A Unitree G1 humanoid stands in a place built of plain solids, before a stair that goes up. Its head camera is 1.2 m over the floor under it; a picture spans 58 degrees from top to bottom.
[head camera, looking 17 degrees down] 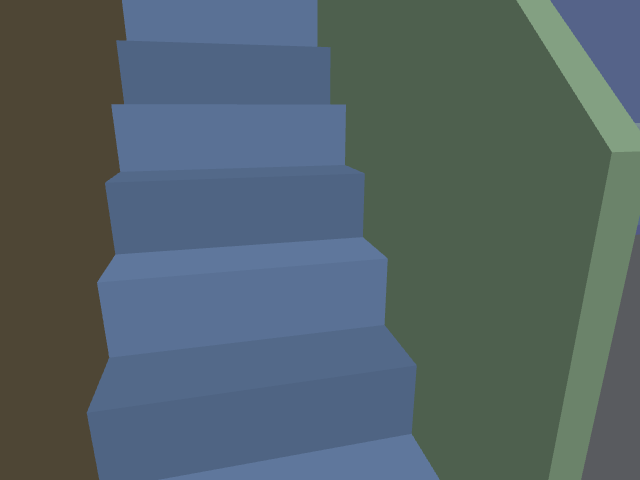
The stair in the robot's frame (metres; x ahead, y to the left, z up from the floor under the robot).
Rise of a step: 0.20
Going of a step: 0.21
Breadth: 0.73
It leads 13 degrees to the left of straight ahead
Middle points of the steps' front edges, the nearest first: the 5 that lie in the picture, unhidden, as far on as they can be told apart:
0.83 0.12 0.61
1.03 0.17 0.81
1.23 0.22 1.01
1.44 0.27 1.21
1.64 0.32 1.41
